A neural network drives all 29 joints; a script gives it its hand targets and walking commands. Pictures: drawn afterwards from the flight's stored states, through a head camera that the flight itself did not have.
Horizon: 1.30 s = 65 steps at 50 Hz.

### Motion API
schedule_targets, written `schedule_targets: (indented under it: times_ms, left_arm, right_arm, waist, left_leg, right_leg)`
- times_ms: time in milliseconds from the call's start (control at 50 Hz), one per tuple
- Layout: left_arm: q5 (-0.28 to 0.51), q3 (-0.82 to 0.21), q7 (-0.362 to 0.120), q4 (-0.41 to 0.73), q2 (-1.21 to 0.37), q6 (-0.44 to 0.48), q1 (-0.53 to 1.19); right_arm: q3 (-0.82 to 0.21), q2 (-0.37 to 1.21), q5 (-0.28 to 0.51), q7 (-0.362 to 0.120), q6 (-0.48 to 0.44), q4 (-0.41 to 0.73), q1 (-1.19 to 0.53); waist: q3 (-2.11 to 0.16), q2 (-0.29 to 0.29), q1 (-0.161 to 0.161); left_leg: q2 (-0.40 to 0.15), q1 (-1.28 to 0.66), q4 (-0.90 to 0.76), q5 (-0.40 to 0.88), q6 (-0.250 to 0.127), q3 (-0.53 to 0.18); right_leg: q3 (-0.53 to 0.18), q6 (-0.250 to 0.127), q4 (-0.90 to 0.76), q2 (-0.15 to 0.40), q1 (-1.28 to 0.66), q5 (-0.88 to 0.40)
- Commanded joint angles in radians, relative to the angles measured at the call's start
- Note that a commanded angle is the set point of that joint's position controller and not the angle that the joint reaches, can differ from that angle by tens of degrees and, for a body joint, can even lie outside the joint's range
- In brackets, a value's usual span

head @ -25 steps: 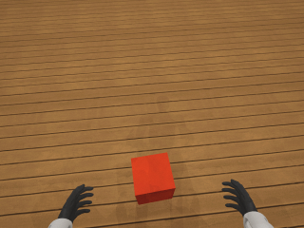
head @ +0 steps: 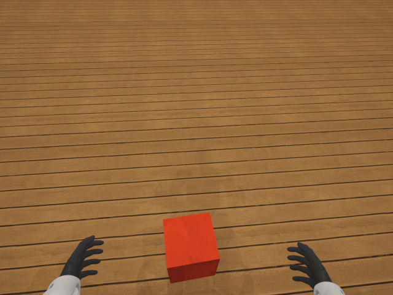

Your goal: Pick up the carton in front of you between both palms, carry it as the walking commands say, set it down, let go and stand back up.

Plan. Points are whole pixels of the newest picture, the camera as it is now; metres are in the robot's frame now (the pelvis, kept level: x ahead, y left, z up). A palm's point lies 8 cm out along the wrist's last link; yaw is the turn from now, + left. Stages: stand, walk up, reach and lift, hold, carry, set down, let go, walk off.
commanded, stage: stand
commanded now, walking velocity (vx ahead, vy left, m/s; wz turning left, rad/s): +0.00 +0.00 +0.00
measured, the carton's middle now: (189, 248) +0.42 +0.03 -0.65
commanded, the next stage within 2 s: none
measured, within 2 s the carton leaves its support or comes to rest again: neither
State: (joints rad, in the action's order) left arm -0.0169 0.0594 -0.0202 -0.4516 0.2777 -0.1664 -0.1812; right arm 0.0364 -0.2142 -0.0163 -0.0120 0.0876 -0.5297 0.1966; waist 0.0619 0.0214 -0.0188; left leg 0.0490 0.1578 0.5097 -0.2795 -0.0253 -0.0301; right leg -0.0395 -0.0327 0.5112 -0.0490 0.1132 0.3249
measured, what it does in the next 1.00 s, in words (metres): stands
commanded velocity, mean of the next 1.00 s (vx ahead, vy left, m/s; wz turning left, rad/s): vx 0.00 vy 0.00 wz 0.00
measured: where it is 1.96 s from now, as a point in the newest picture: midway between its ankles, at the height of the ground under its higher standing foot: outside the picture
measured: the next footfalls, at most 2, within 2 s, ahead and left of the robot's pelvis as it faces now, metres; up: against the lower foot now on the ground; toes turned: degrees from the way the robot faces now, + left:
none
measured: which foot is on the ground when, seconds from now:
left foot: down 0.00-1.00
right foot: down 0.00-1.00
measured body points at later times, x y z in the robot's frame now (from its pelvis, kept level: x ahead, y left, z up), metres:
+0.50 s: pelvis +0.02 +0.01 +0.00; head +0.02 +0.02 +0.45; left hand +0.17 +0.30 -0.10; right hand +0.16 -0.28 -0.09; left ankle +0.00 +0.10 -0.74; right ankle -0.03 -0.10 -0.74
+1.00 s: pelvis +0.00 +0.01 +0.01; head -0.01 +0.01 +0.46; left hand +0.13 +0.31 -0.10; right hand +0.12 -0.30 -0.10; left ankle +0.00 +0.10 -0.74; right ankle -0.03 -0.10 -0.74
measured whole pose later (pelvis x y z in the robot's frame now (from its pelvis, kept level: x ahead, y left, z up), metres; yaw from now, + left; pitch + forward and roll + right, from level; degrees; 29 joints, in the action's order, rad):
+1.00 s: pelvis +0.00 +0.01 +0.01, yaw -1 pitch -3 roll +0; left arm -0.02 0.01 0.03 -0.92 0.36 0.01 -0.14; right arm 0.01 -0.35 -0.02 0.03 -0.01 -0.95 0.13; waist 0.02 0.02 0.01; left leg 0.05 0.11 0.36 -0.21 -0.04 -0.02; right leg -0.06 -0.02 0.36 -0.04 0.07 0.25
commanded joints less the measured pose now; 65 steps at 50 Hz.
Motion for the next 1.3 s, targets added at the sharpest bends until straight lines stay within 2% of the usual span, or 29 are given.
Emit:
schedule_targets:
  times_ms: [0,40,80,120,160,200,320,360,380,400,440,520,600,660,680,720,740,760,820,860,880,920,940,960,1000,1040,1060,1220,1280]
  left_arm:
    - [-0.023,0.030,0.037,-0.042,0.151,0.121,0.035]
    - [-0.029,0.028,0.038,-0.070,0.144,0.142,0.062]
    - [-0.018,0.034,0.034,-0.103,0.164,0.155,0.036]
    - [-0.025,0.022,0.035,-0.125,0.179,0.163,0.075]
    - [-0.014,0.018,0.045,-0.139,0.167,0.169,0.062]
    - [-0.014,0.029,0.045,-0.182,0.196,0.174,0.029]
    - [-0.011,0.018,0.058,-0.227,0.218,0.174,0.034]
    - [-0.003,0.015,0.061,-0.275,0.220,0.170,0.018]
    - [-0.014,0.008,0.063,-0.254,0.206,0.166,0.017]
    - [-0.014,0.016,0.055,-0.270,0.210,0.170,0.039]
    - [-0.016,0.002,0.053,-0.275,0.194,0.181,0.069]
    - [-0.016,0.003,0.049,-0.308,0.210,0.171,0.067]
    - [-0.022,0.002,0.052,-0.334,0.230,0.182,0.062]
    - [-0.005,0.002,0.051,-0.355,0.244,0.189,0.053]
    - [-0.005,0.006,0.047,-0.368,0.243,0.187,0.041]
    - [0.002,-0.015,0.052,-0.370,0.221,0.190,0.068]
    - [-0.001,-0.014,0.049,-0.390,0.189,0.188,0.043]
    - [-0.008,-0.014,0.048,-0.402,0.241,0.194,0.055]
    - [-0.005,-0.020,0.050,-0.387,0.233,0.193,0.063]
    - [-0.003,-0.010,0.053,-0.414,0.222,0.195,0.059]
    - [-0.001,-0.013,0.052,-0.408,0.259,0.182,0.070]
    - [-0.001,-0.011,0.051,-0.421,0.247,0.184,0.078]
    - [0.004,-0.014,0.052,-0.431,0.257,0.182,0.081]
    - [0.006,-0.013,0.047,-0.440,0.237,0.187,0.062]
    - [-0.008,-0.031,0.047,-0.444,0.225,0.189,0.070]
    - [-0.002,-0.026,0.045,-0.458,0.257,0.189,0.073]
    - [-0.004,-0.020,0.048,-0.468,0.257,0.191,0.067]
    - [-0.001,-0.027,0.035,-0.489,0.246,0.194,0.088]
    - [0.005,-0.038,0.038,-0.485,0.251,0.202,0.101]
  right_arm:
    - [0.061,-0.202,-0.036,0.035,-0.070,-0.017,-0.053]
    - [0.055,-0.193,-0.030,0.030,-0.088,-0.030,-0.064]
    - [0.051,-0.198,-0.023,0.031,-0.093,-0.078,-0.044]
    - [0.051,-0.207,-0.017,0.034,-0.098,-0.071,-0.042]
    - [0.055,-0.229,-0.016,0.033,-0.096,-0.079,-0.092]
    - [0.047,-0.229,-0.015,0.033,-0.099,-0.116,-0.056]
    - [0.045,-0.252,-0.013,0.043,-0.089,-0.187,-0.029]
    - [0.031,-0.247,-0.018,0.045,-0.096,-0.203,-0.038]
    - [0.037,-0.256,-0.010,0.050,-0.097,-0.202,-0.049]
    - [0.029,-0.273,-0.014,0.050,-0.097,-0.223,-0.038]
    - [0.031,-0.267,-0.014,0.047,-0.102,-0.217,-0.065]
    - [0.020,-0.264,-0.021,0.050,-0.113,-0.240,-0.056]
    - [0.020,-0.284,-0.005,0.043,-0.112,-0.284,-0.060]
    - [0.016,-0.287,-0.018,0.039,-0.107,-0.298,-0.065]
    - [0.019,-0.285,-0.008,0.038,-0.108,-0.294,-0.069]
    - [0.020,-0.276,-0.005,0.042,-0.109,-0.307,-0.076]
    - [0.011,-0.301,-0.011,0.046,-0.114,-0.329,-0.082]
    - [0.011,-0.269,-0.011,0.046,-0.115,-0.329,-0.073]
    - [0.007,-0.299,-0.014,0.038,-0.114,-0.352,-0.064]
    - [0.008,-0.286,-0.011,0.039,-0.115,-0.365,-0.101]
    - [0.001,-0.284,-0.010,0.044,-0.109,-0.365,-0.090]
    - [0.000,-0.296,-0.011,0.042,-0.110,-0.368,-0.086]
    - [0.005,-0.290,0.001,0.040,-0.108,-0.384,-0.104]
    - [0.002,-0.323,-0.008,0.042,-0.108,-0.399,-0.109]
    - [-0.005,-0.320,-0.010,0.042,-0.110,-0.403,-0.077]
    - [-0.006,-0.317,-0.018,0.033,-0.108,-0.408,-0.119]
    - [0.004,-0.296,-0.005,0.033,-0.111,-0.414,-0.104]
    - [0.010,-0.346,-0.014,0.028,-0.118,-0.443,-0.118]
    - [-0.005,-0.305,-0.004,0.026,-0.116,-0.447,-0.116]
  waist:
    - [-0.023,-0.022,0.015]
    - [-0.014,0.000,0.008]
    - [-0.076,-0.098,0.015]
    - [-0.045,0.004,0.026]
    - [-0.146,0.007,0.007]
    - [-0.126,-0.037,0.015]
    - [-0.166,-0.014,0.027]
    - [-0.138,-0.073,0.026]
    - [-0.122,-0.083,0.018]
    - [-0.108,0.009,0.013]
    - [-0.109,-0.078,0.025]
    - [-0.061,0.011,0.020]
    - [-0.081,-0.066,0.022]
    - [-0.055,0.002,0.022]
    - [-0.107,0.086,0.016]
    - [-0.135,0.021,0.032]
    - [-0.051,-0.028,-0.001]
    - [-0.077,-0.018,0.030]
    - [-0.078,-0.076,0.015]
    - [-0.117,-0.054,0.027]
    - [-0.021,0.047,0.018]
    - [-0.058,-0.049,0.039]
    - [-0.026,-0.011,0.047]
    - [-0.068,-0.043,0.010]
    - [-0.033,0.011,0.027]
    - [-0.039,-0.030,0.019]
    - [-0.037,0.002,0.036]
    - [-0.036,0.004,0.005]
    - [-0.105,-0.026,0.032]
  left_leg:
    - [-0.112,0.097,-0.128,-0.101,0.013,-0.143]
    - [-0.113,0.079,-0.110,-0.018,0.000,-0.130]
    - [-0.111,0.020,-0.093,0.137,0.001,-0.108]
    - [-0.121,0.023,-0.058,0.282,0.010,-0.103]
    - [-0.110,-0.019,-0.051,0.273,0.011,-0.110]
    - [-0.115,-0.040,-0.045,0.323,0.018,-0.107]
    - [-0.123,-0.063,-0.055,0.432,0.007,-0.089]
    - [-0.136,-0.088,-0.061,0.497,-0.002,-0.096]
    - [-0.139,-0.065,-0.079,0.449,0.009,-0.112]
    - [-0.125,-0.018,-0.100,0.399,0.007,-0.097]
    - [-0.141,-0.049,-0.102,0.416,0.006,-0.111]
    - [-0.140,-0.057,-0.134,0.353,-0.001,-0.127]
    - [-0.132,-0.051,-0.153,0.312,0.014,-0.099]
    - [-0.130,-0.062,-0.136,0.355,0.011,-0.091]
    - [-0.132,-0.086,-0.140,0.381,0.021,-0.111]
    - [-0.147,-0.081,-0.141,0.366,0.017,-0.111]
    - [-0.136,-0.042,-0.144,0.342,0.006,-0.121]
    - [-0.141,-0.070,-0.161,0.293,0.008,-0.118]
    - [-0.143,-0.060,-0.181,0.423,0.010,-0.114]
    - [-0.139,-0.108,-0.168,0.373,0.013,-0.127]
    - [-0.146,-0.059,-0.186,0.336,0.007,-0.120]
    - [-0.139,-0.062,-0.199,0.288,0.008,-0.096]
    - [-0.141,-0.052,-0.229,0.238,0.015,-0.134]
    - [-0.153,-0.058,-0.205,0.273,0.008,-0.119]
    - [-0.149,-0.045,-0.218,0.155,0.001,-0.141]
    - [-0.143,-0.044,-0.234,0.131,-0.005,-0.138]
    - [-0.151,-0.035,-0.232,0.068,-0.001,-0.144]
    - [-0.123,-0.013,-0.244,0.165,0.012,-0.144]
    - [-0.145,-0.074,-0.214,0.237,0.012,-0.135]
  right_leg:
    - [-0.070,0.013,-0.065,0.076,0.113,-0.004]
    - [-0.092,0.009,-0.092,0.090,0.139,-0.048]
    - [-0.115,0.009,-0.067,0.103,0.082,-0.161]
    - [-0.085,0.012,-0.063,0.115,0.106,-0.239]
    - [-0.105,0.027,-0.093,0.111,0.045,-0.281]
    - [-0.130,0.010,-0.108,0.122,0.026,-0.319]
    - [-0.115,0.019,-0.075,0.121,-0.028,-0.484]
    - [-0.119,0.010,-0.088,0.121,-0.017,-0.518]
    - [-0.103,0.008,-0.091,0.117,-0.007,-0.441]
    - [-0.094,0.021,-0.104,0.122,-0.035,-0.372]
    - [-0.100,0.016,-0.095,0.118,0.009,-0.343]
    - [-0.105,0.023,-0.112,0.116,0.055,-0.298]
    - [-0.116,0.019,-0.159,0.120,0.016,-0.282]
    - [-0.116,0.012,-0.156,0.130,0.016,-0.356]
    - [-0.086,0.027,-0.153,0.120,-0.004,-0.353]
    - [-0.108,0.014,-0.159,0.128,-0.015,-0.344]
    - [-0.122,0.006,-0.166,0.129,0.006,-0.334]
    - [-0.131,0.008,-0.170,0.140,0.002,-0.294]
    - [-0.114,0.004,-0.142,0.142,-0.038,-0.379]
    - [-0.129,0.015,-0.186,0.140,-0.016,-0.346]
    - [-0.115,0.018,-0.173,0.131,0.003,-0.325]
    - [-0.136,0.017,-0.206,0.146,-0.022,-0.288]
    - [-0.129,0.013,-0.210,0.134,0.024,-0.248]
    - [-0.148,0.011,-0.222,0.143,-0.025,-0.247]
    - [-0.141,0.007,-0.224,0.155,0.025,-0.208]
    - [-0.142,0.015,-0.247,0.140,0.003,-0.183]
    - [-0.134,0.012,-0.229,0.136,0.024,-0.172]
    - [-0.124,0.007,-0.247,0.147,-0.020,-0.204]
    - [-0.138,0.006,-0.240,0.159,-0.030,-0.296]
